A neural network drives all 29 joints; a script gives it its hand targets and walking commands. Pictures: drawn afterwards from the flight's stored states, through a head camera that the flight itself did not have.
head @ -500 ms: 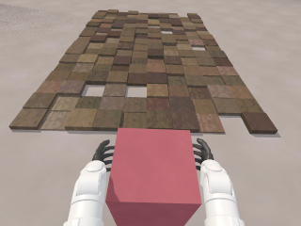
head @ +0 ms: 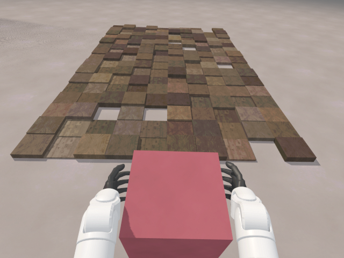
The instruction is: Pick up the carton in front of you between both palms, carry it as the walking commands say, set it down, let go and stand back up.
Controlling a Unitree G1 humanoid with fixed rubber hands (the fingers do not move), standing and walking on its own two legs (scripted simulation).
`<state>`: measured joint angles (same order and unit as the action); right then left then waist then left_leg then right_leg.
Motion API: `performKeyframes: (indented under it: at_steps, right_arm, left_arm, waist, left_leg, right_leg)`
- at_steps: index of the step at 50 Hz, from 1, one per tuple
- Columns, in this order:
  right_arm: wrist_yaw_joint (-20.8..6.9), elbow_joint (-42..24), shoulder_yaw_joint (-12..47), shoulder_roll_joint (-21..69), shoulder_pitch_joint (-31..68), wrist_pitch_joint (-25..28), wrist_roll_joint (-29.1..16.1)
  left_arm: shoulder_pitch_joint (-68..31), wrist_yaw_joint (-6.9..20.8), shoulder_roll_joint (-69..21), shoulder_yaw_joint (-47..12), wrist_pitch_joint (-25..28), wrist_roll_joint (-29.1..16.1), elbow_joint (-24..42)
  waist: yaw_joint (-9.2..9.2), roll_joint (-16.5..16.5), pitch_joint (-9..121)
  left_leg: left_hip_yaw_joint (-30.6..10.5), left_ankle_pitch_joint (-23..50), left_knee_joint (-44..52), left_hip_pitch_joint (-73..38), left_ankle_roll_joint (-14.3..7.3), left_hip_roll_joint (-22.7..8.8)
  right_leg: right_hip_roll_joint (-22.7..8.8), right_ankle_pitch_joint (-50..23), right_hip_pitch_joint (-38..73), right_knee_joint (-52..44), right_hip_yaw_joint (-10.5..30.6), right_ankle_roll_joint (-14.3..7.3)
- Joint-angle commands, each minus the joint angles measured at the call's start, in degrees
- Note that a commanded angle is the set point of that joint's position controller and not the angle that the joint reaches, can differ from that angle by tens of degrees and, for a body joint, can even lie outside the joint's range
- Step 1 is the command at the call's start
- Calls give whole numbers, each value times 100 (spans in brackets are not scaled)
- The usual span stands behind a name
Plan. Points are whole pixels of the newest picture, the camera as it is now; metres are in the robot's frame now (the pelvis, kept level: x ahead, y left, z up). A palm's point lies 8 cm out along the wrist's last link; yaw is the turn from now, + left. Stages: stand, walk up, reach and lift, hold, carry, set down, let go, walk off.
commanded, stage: hold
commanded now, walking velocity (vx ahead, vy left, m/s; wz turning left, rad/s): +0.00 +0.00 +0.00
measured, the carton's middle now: (173, 211) +0.28 +0.00 -0.03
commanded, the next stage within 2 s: carry in 0.18 s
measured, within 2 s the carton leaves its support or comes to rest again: neither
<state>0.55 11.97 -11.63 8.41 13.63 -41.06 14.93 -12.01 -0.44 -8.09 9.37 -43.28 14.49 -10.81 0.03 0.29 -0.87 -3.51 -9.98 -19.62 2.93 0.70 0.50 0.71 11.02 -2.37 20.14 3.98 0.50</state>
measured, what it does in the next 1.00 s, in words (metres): walks ahead: left foot, then right foot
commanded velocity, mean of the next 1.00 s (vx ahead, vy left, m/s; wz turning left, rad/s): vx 0.43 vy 0.00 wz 0.00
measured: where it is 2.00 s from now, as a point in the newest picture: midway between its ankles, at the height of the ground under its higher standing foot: (174, 183)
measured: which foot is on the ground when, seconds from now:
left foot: down 0.00-0.34, up 0.36-0.58, down 0.60-0.98, up 1.00-1.00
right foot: down 0.00-0.62, up 0.64-0.92, down 0.94-1.00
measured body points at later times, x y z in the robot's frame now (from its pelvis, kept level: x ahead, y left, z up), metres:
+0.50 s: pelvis +0.04 -0.01 +0.00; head +0.00 -0.02 +0.45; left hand +0.33 +0.13 +0.07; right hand +0.33 -0.18 +0.07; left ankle +0.06 +0.11 -0.72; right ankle +0.01 -0.12 -0.75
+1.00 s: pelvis +0.30 -0.05 -0.03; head +0.29 -0.06 +0.42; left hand +0.59 +0.09 +0.06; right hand +0.58 -0.21 +0.06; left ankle +0.14 +0.10 -0.72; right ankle +0.39 -0.13 -0.75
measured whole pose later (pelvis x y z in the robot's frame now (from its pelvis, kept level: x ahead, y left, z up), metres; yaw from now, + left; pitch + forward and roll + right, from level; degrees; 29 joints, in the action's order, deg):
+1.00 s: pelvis +0.30 -0.05 -0.03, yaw -1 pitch +4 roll -1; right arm 6.0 -18.4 -8.2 7.1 12.0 -70.2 5.7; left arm -11.1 -4.8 -7.9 6.1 -70.8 6.2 17.3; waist 0.8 -2.8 7.3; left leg 7.2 -27.7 -42.7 8.4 2.8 -7.8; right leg -3.7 8.9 -27.8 34.1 -14.8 -4.3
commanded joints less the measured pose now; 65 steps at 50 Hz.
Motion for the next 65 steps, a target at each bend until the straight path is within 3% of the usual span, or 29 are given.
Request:
performKeyframes:
  at_steps: [1, 8, 9, 11, 14, 16, 17, 18, 19, 20, 22, 24, 27, 29, 30, 31, 32, 33, 36, 40, 45, 47, 48, 49, 50, 53, 54, 58, 65]
  right_arm:
    - [-1393, -97, 2958, 5272, 2264, -80, -1350]
    - [-1518, 22, 2906, 5411, 2940, -48, -1377]
    - [-1510, 116, 3062, 5413, 3085, -67, -1438]
    - [-1468, -156, 3221, 5454, 3143, -74, -1614]
    - [-1312, -549, 3512, 5432, 3049, -246, -1736]
    - [-1173, -939, 3718, 5307, 2920, -495, -1854]
    - [-1131, -1132, 3826, 5233, 2947, -663, -1939]
    - [-1117, -1398, 3990, 5202, 3071, -858, -2054]
    - [-1111, -1525, 4156, 5147, 3194, -1031, -2205]
    - [-1114, -1623, 4309, 5130, 3303, -1198, -2394]
    - [-1115, -1658, 4495, 5177, 3312, -1542, -2711]
    - [-1100, -1828, 4609, 5194, 3111, -1809, -2960]
    - [-1044, -2285, 4702, 5223, 2802, -2157, -3184]
    - [-1012, -2438, 4614, 5199, 2378, -2369, -3167]
    - [-994, -2505, 4556, 5162, 2164, -2470, -3133]
    - [-966, -2569, 4490, 5007, 1948, -2553, -3062]
    - [-934, -2526, 4459, 4941, 1750, -2589, -2912]
    - [-898, -2667, 4436, 4970, 1780, -2633, -2839]
    - [-852, -3218, 4515, 5207, 2356, -2763, -3057]
    - [-862, -3455, 4657, 5169, 2606, -2874, -3307]
    - [-928, -3272, 4614, 4938, 2317, -3006, -3319]
    - [-944, -3201, 4599, 4862, 2225, -3049, -3262]
    - [-961, -3174, 4576, 4756, 2236, -3073, -3249]
    - [-981, -3261, 4639, 4791, 2376, -3135, -3289]
    - [-1007, -3227, 4649, 4824, 2532, -3151, -3341]
    - [-1075, -3163, 4657, 5324, 2523, -2972, -3373]
    - [-1070, -3222, 4698, 5431, 2482, -2894, -3345]
    - [-938, -3424, 4811, 5590, 2321, -2658, -3191]
    - [-760, -3952, 4734, 4888, 2356, -2782, -3079]
  left_arm:
    - [-2865, 1335, -5078, -2944, 186, -1415, 554]
    - [-3488, 1430, -5267, -2882, 209, -1444, 419]
    - [-3822, 1416, -5399, -3006, 195, -1531, 330]
    - [-3888, 1381, -5411, -3186, 179, -1682, 593]
    - [-3968, 1357, -5403, -3534, 11, -1976, 991]
    - [-3954, 1327, -5334, -3845, -219, -2250, 1213]
    - [-3898, 1305, -5282, -3936, -361, -2359, 1302]
    - [-3700, 1261, -5135, -3932, -506, -2383, 1393]
    - [-3591, 1208, -5002, -3929, -669, -2392, 1410]
    - [-3538, 1143, -4891, -3961, -850, -2422, 1581]
    - [-3570, 1029, -4734, -3985, -1213, -2507, 1969]
    - [-3487, 952, -4718, -4110, -1505, -2684, 2339]
    - [-3110, 898, -4781, -4268, -1883, -2858, 2807]
    - [-2795, 911, -4840, -4346, -2113, -2937, 3002]
    - [-2636, 922, -4859, -4349, -2212, -2970, 3043]
    - [-2566, 957, -4858, -4368, -2320, -3013, 3158]
    - [-2756, 1008, -4848, -4417, -2446, -3103, 3343]
    - [-2884, 1069, -4926, -4482, -2525, -3179, 3382]
    - [-3150, 1137, -4918, -4488, -2629, -3443, 3508]
    - [-3078, 1033, -4950, -4428, -2668, -3452, 3595]
    - [-2655, 905, -4755, -4242, -2783, -3173, 3502]
    - [-2546, 902, -4706, -4178, -2813, -3097, 3383]
    - [-2432, 900, -4673, -4129, -2821, -3041, 3269]
    - [-2393, 905, -4547, -4042, -2790, -2920, 3108]
    - [-2381, 900, -4683, -4033, -2767, -2930, 3045]
    - [-2720, 939, -5260, -4220, -2625, -3081, 3427]
    - [-2855, 963, -5399, -4309, -2558, -3146, 3562]
    - [-2982, 1045, -5392, -4537, -2424, -3388, 3937]
    - [-2960, 1023, -4606, -4493, -2555, -3406, 4277]
  waist:
    - [-17, 9, 1148]
    - [-29, 7, 1100]
    - [16, -364, 1497]
    - [23, -497, 1304]
    - [12, -977, 1580]
    - [-32, -683, 1886]
    - [-51, -145, 1958]
    - [-135, 1109, 1885]
    - [-168, 1562, 1369]
    - [-142, 1122, 1173]
    - [-145, 674, 1446]
    - [-152, 807, 1723]
    - [-161, 910, 1920]
    - [-94, 528, 2062]
    - [-39, 280, 2227]
    - [74, -581, 2381]
    - [149, -1685, 2188]
    - [171, -1473, 1826]
    - [159, -416, 1795]
    - [110, -632, 1756]
    - [81, -845, 1627]
    - [-10, -536, 1899]
    - [-143, -99, 2238]
    - [-208, 1477, 2533]
    - [-195, 1671, 2356]
    - [-109, 309, 2357]
    - [-88, 239, 2324]
    - [-103, 610, 2249]
    - [-152, 838, 1673]
  left_leg:
    - [-50, 913, 225, -442, -54, 505]
    - [-21, 258, 163, -338, -83, 449]
    - [32, -910, -125, 243, -86, -629]
    - [-454, -3463, 357, 853, -183, -732]
    - [-1036, -2868, 723, 1038, -506, -1297]
    - [-538, -2725, 244, 1553, -516, -1050]
    - [-53, -2737, -410, 2000, -340, -724]
    - [711, -2428, -1830, 2709, -32, -233]
    - [863, -1784, -2569, 3440, 69, -184]
    - [660, -1672, -2700, 3630, 19, -426]
    - [761, -1482, -2299, 3418, -10, -449]
    - [1064, -1202, -1704, 2965, 36, -234]
    - [1458, -713, -709, 2171, 61, -61]
    - [1669, -119, 54, 661, 51, -25]
    - [1353, -237, -8, -448, -44, -370]
    - [-10, -1388, 338, -1406, -404, -1360]
    - [-1801, -1927, 660, -1860, -1120, -2409]
    - [-2268, -1563, 738, -1660, -1499, -2730]
    - [-1393, -1467, 981, -1105, -1224, -2489]
    - [188, -681, 1088, -389, -823, -1785]
    - [1054, 83, 448, 150, -545, -1481]
    - [1562, 789, -903, 771, -290, -1147]
    - [1681, 558, -2100, 1465, -79, -987]
    - [1603, -689, -3827, 2829, 254, -368]
    - [1028, -1824, -4699, 3839, 187, -218]
    - [443, -1132, -5128, 4091, -126, -891]
    - [426, -801, -4758, 3877, -121, -979]
    - [834, -281, -3611, 3647, -50, -773]
    - [1450, 738, -1345, 3153, -174, -424]
  right_leg:
    - [442, -1073, 115, -293, 63, 17]
    - [412, -349, -157, -250, 11, -47]
    - [-516, 820, -772, 201, -21, -50]
    - [-190, 2766, -1371, 454, -151, -12]
    - [35, 1171, -1380, 1611, -833, 107]
    - [-4, 1162, -522, 585, -880, -14]
    - [-294, 1593, -60, 8, -384, -118]
    - [-1379, 3000, 161, -811, 1283, -502]
    - [-2023, 3314, 139, -1338, 2312, -837]
    - [-2133, 3132, -44, -1452, 2420, -1014]
    - [-2000, 2073, 42, -1232, 1632, -1007]
    - [-1595, 1276, 136, -1016, 777, -864]
    - [-1369, 875, 9, -664, 191, -769]
    - [-1116, 1040, -802, 51, -317, -625]
    - [-992, 1116, -1622, 635, -560, -510]
    - [-714, 1259, -2741, 1825, -1023, -267]
    - [-315, 1773, -4079, 2747, -1274, -72]
    - [-479, 2100, -4631, 3196, -932, -127]
    - [-836, 1688, -4639, 3399, -689, -117]
    - [-642, 455, -3464, 2086, -1174, 29]
    - [-382, -560, -2018, 961, -1755, -25]
    - [-131, -119, -462, 751, -2065, -145]
    - [-700, 295, 615, 617, -1261, -221]
    - [-2280, 1559, 1455, -417, 1565, -908]
    - [-2701, 1088, 1707, -874, 2581, -1272]
    - [-2380, -344, 1100, -553, 1217, -985]
    - [-2224, -500, 819, -657, 722, -823]
    - [-1819, -986, 755, -813, -335, -717]
    - [-1500, -1974, 831, -635, -1158, -699]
